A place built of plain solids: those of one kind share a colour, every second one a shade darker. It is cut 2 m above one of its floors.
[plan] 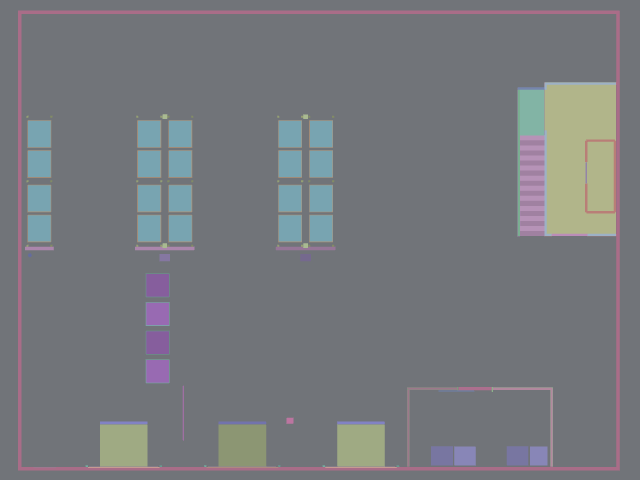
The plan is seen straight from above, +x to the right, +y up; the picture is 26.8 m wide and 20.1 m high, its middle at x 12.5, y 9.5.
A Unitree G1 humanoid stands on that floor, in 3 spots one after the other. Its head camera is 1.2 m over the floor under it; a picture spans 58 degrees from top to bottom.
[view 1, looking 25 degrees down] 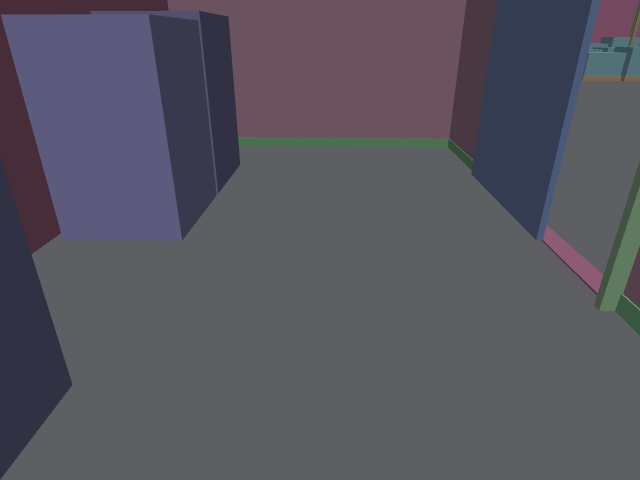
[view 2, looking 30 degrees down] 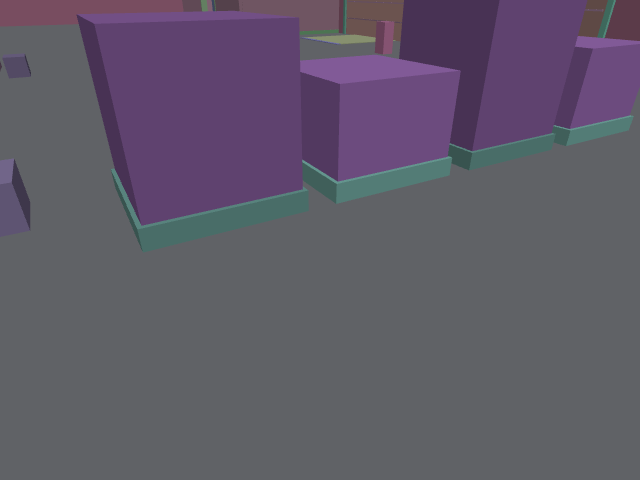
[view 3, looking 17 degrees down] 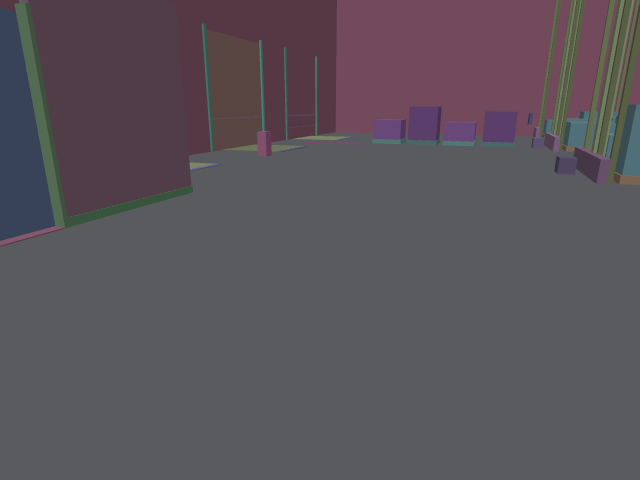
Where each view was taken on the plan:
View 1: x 21.55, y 1.85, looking -178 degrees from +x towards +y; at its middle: ground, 2.84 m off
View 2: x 3.05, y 8.26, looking -30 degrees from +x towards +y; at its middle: ground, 2.40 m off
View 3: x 21.39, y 7.36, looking -159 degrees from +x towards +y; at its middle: ground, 4.10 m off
